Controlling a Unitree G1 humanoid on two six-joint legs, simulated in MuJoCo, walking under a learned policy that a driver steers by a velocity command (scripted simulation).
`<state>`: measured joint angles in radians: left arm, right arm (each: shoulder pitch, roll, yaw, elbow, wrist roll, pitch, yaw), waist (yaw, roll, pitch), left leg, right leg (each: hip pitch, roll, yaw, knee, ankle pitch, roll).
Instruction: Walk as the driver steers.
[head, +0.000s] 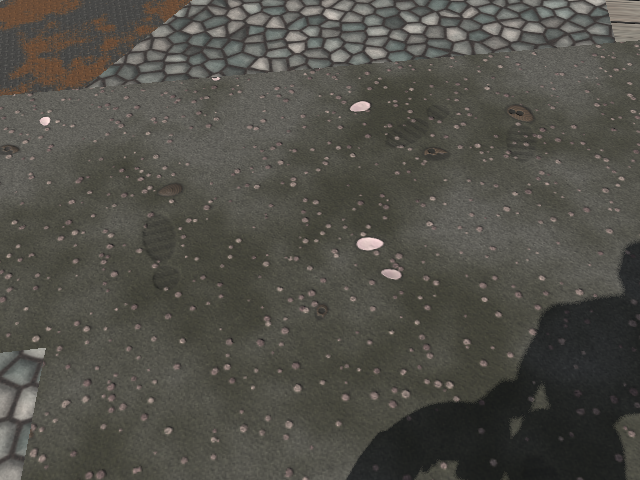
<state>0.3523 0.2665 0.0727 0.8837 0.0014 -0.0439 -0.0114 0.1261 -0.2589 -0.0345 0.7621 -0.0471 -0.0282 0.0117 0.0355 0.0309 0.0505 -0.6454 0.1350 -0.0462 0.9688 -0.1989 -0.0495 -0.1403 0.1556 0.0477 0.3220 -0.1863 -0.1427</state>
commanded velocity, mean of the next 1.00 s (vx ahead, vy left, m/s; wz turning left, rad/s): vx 0.50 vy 0.00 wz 0.20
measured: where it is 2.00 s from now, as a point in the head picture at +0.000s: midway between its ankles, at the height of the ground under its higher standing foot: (270, 252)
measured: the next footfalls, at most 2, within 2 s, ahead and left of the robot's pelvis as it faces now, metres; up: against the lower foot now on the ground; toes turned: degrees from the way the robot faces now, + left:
left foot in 0.26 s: +0.33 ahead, +0.13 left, +0.00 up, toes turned -4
right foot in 0.78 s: +0.61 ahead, -0.04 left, +0.00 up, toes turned +12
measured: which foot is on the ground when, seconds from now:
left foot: up 0.00-0.24, down 0.26-0.80, up 0.82-1.00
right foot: down 0.00-0.28, up 0.30-0.76, down 0.78-1.00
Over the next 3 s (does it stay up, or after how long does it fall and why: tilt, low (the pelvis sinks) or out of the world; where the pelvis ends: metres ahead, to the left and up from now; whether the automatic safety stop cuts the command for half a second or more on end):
stays up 1.60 0.19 -0.02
